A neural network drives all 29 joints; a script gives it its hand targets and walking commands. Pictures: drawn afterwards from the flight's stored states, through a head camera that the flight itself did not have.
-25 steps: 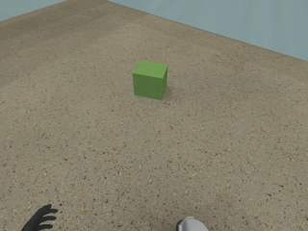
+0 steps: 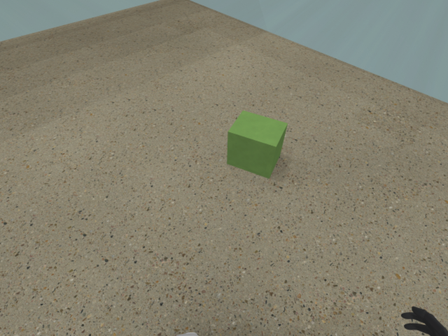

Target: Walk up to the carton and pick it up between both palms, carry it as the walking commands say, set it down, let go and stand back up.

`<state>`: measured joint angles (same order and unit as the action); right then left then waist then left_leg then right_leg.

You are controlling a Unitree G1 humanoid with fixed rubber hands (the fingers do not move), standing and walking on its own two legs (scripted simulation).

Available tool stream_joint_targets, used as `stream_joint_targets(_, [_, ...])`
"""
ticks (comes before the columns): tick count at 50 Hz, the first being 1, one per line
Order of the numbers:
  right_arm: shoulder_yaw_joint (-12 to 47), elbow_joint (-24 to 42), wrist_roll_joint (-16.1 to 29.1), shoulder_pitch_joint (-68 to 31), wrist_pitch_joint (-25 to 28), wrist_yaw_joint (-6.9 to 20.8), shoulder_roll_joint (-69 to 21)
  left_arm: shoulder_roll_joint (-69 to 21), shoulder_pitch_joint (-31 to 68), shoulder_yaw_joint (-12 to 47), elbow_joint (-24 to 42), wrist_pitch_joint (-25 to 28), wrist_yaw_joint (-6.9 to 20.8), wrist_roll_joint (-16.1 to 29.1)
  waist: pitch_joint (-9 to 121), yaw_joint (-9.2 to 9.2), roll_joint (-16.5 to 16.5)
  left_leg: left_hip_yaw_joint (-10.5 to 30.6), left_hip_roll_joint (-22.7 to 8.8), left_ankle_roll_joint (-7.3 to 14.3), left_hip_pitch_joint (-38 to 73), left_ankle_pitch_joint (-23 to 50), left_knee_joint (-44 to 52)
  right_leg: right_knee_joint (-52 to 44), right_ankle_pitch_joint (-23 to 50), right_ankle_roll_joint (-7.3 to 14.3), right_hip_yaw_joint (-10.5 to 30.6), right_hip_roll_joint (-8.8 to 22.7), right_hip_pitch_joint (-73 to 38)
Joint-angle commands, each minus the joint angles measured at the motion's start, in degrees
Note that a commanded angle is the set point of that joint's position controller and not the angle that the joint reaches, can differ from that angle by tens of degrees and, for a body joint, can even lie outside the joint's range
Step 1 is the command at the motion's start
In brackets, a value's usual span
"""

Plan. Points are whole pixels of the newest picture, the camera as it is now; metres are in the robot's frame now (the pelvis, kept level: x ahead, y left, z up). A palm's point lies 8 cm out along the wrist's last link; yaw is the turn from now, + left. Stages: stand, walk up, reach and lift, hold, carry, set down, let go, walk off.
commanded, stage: walk up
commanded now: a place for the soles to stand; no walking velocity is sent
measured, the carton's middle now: (256, 144) +1.24 -0.09 -0.63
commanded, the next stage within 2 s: none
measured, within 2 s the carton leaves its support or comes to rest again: neither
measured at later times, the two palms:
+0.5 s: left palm (122, 211) +0.37 +0.28 -0.04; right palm out of the picture +0.24 -0.40 -0.09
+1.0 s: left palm (147, 173) +0.51 +0.26 -0.08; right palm (425, 198) +0.46 -0.42 -0.04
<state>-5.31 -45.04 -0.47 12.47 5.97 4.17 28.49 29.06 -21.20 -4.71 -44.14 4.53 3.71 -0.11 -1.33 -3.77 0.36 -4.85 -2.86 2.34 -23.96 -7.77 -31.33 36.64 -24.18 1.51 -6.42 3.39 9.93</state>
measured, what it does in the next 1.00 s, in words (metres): walks ahead: right foot, then left foot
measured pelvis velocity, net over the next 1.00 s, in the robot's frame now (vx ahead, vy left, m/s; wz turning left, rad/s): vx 0.40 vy -0.06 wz -0.02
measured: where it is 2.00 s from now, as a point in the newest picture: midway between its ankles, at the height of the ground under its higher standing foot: (261, 233)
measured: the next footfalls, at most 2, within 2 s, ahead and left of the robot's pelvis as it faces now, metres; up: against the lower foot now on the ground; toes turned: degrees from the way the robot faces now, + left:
right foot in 0.38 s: +0.32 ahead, -0.18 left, +0.00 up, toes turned -6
left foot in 0.76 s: +0.45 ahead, +0.07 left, +0.00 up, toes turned +5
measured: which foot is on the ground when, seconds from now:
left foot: down 0.00-0.40, up 0.42-0.74, down 0.76-1.00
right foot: up 0.00-0.36, down 0.38-0.76, up 0.78-1.00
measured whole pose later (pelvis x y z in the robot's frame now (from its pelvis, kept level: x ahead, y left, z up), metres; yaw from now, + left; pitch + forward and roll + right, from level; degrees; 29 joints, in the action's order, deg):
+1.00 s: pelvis +0.40 -0.06 +0.01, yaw -1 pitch -1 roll +1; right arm -4.9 -42.4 -0.5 19.4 6.3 1.8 29.5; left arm 27.3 -15.3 -4.3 -44.6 3.0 4.7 -1.1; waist -1.6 2.0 3.0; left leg -5.3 -2.8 0.7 -14.6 -16.2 -31.8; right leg 45.0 -17.0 0.4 -1.1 5.8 29.0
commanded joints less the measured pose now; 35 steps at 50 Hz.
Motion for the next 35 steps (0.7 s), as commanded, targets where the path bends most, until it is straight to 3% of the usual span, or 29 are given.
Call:
stream_joint_targets(1, [-5.6, 1.4, -0.1, 17.3, 1.3, -2.6, 18.6, 5.5, 4.0, -0.8, 6.8, 0.7, -0.9, 0.2, 9.5, 11.26, -13.0, 43.5, -23.9, 10.6, 34.0, -29.8, 18.5, 28.6, -5.2, 1.6, 5.3, -3.0, 35.1])
stream_joint_targets(2, [-5.5, 2.5, 1.3, 12.0, 1.2, -2.5, 17.9, 10.9, 3.6, -1.6, 4.9, 0.1, -1.8, -0.4, 6.1, 8.99, -4.3, 40.3, -24.1, 12.6, 28.1, -31.0, 17.9, 32.9, 0.2, 1.1, 12.4, 0.3, 34.9])
stream_joint_targets(4, [-3.4, 3.2, 1.1, 7.2, 1.1, -2.4, 13.3, 9.8, 2.9, -1.8, 2.8, 0.1, -1.2, 0.0, -0.1, 5.41, -5.8, 25.7, -17.0, 11.1, 19.2, -19.4, 17.7, 29.2, 4.3, 0.3, 12.1, 3.8, 32.6])
stream_joint_targets(6, [-2.6, 3.9, 1.0, 4.7, 1.2, -2.6, 11.9, 9.7, 1.4, -2.1, 0.5, -0.2, -0.1, -0.3, -1.2, 4.26, -7.9, 15.3, -13.3, 10.3, 12.7, -11.0, 17.6, 21.3, 6.2, -1.2, 9.9, 5.0, 26.4])
stream_joint_targets(9, [-3.1, 3.9, 0.5, 6.6, 1.6, -2.3, 13.3, 7.8, 6.1, -2.1, 1.1, -0.9, 1.1, -0.9, -1.2, 5.89, -8.4, 12.1, -12.8, 11.6, 11.6, -10.4, 18.0, 13.1, 8.6, -2.0, 6.6, 4.8, 24.8])
stream_joint_targets(15, [-3.1, 4.4, 0.1, 5.5, 1.4, -2.2, 14.2, 6.4, 13.4, -2.8, 1.9, -0.9, 2.9, -0.8, -2.6, 6.08, -7.5, 7.8, -11.6, 8.3, 6.3, -15.7, 18.2, -1.3, 17.6, -1.7, 3.8, 2.7, 14.5])
stream_joint_targets(17, [-2.8, 4.2, -0.1, 5.6, 1.0, -2.2, 14.3, 7.1, 13.3, -3.0, 1.7, -0.7, 2.8, -1.0, -2.0, 5.02, -6.8, 7.1, -12.3, 7.5, 4.8, -14.2, 15.2, -3.1, 15.3, -1.0, 2.6, 0.9, 8.6])
stream_joint_targets(19, [-1.6, 3.6, -0.2, 7.1, 0.6, -2.4, 12.2, 8.6, 8.5, -3.4, 0.5, -0.3, 1.9, -1.3, 0.2, 1.69, -2.2, 4.0, -10.2, 5.4, 2.7, -5.7, 3.5, -7.0, 10.6, 0.3, 2.6, -1.8, -0.9])
stream_joint_targets(20, [-0.6, 4.1, -0.3, 7.9, 0.5, -2.6, 9.6, 11.4, 0.3, -4.5, -0.8, 0.3, 0.8, -1.6, 4.5, -2.72, 6.9, 0.1, -6.2, 3.1, -2.5, -0.7, -14.5, -12.4, 3.3, 3.2, 11.5, 3.3, -11.5])
stream_joint_targets(21, [0.1, 5.7, 0.7, 9.5, 0.6, -2.7, 6.1, 17.7, -2.6, -5.9, 0.4, 0.8, 0.0, -1.1, 8.0, -3.72, 20.0, -1.4, 1.2, 0.0, -16.6, -17.1, -30.7, -20.6, -12.9, 10.4, 38.0, 18.4, -18.3])
stream_joint_targets(22, [-0.4, 4.3, 0.8, 8.9, 0.1, -3.4, 10.0, 17.1, 0.0, -5.5, 1.5, 0.6, -0.1, -0.6, 6.5, -2.17, 10.1, 7.2, 0.3, 0.6, -18.9, -19.1, -36.1, -22.1, -15.2, 13.5, 40.5, 19.9, -14.0])
stream_joint_targets(23, [-0.7, 4.0, 0.8, 8.4, 0.1, -3.3, 11.6, 14.1, 2.2, -4.4, 2.2, 0.4, -0.5, 0.1, 3.7, -1.05, 5.9, 8.5, -1.0, 0.5, -18.7, -16.1, -37.3, -20.9, -10.0, 14.1, 35.2, 18.3, -10.7])
stream_joint_targets(24, [-0.7, 2.9, 0.9, 9.4, 0.1, -3.0, 11.5, 12.2, 3.6, -3.9, 2.4, 0.3, -0.7, 0.2, 2.6, -0.02, 5.9, 8.6, -2.4, 0.2, -17.2, -14.1, -34.1, -20.3, -2.4, 13.8, 29.1, 16.6, -8.1])
stream_joint_targets(25, [-0.7, 1.9, 0.9, 11.0, -0.1, -2.8, 11.1, 11.0, 4.8, -3.7, 2.8, 0.4, -0.8, 0.3, 1.7, 1.19, 7.8, 7.8, -3.7, -0.4, -15.1, -13.6, -30.3, -20.2, 2.5, 12.9, 24.3, 14.9, -5.5])
stream_joint_targets(27, [-0.7, 0.8, 0.3, 12.3, -0.4, -2.0, 9.9, 10.4, 5.3, -3.3, 3.4, 0.6, -0.9, 0.0, 1.4, 1.69, 10.1, 4.5, -3.7, -1.4, -8.8, -12.8, -23.4, -19.2, 13.1, 12.4, 16.4, 12.3, 0.3])
stream_joint_targets(30, [-0.5, 2.3, -0.1, 7.0, -0.7, -1.1, 7.7, 11.4, 3.8, -3.4, 4.1, 0.9, -0.5, -0.4, 0.2, 0.79, 10.0, 1.9, -3.2, -1.8, -6.3, -11.0, -14.9, -20.6, 8.9, 13.2, 14.4, 12.1, 3.6])
stream_joint_targets(34, [-1.1, 2.2, 0.1, 4.9, -0.3, -0.4, 7.1, 11.8, 5.6, -3.2, 5.8, 0.4, -0.1, -0.3, -1.2, 2.1, 8.7, -0.4, -0.7, -2.1, 1.6, -4.4, -6.0, -21.4, -1.7, 11.7, 13.1, 11.6, 9.5])
stream_joint_targets(35, [-1.4, 1.9, 0.2, 5.7, -0.1, -0.4, 6.9, 11.8, 6.2, -3.0, 6.0, 0.2, 0.0, -0.2, -1.3, 3.24, 7.4, -1.1, 0.3, -1.9, 6.1, -2.4, -2.7, -19.4, -3.6, 10.9, 11.9, 11.1, 12.2])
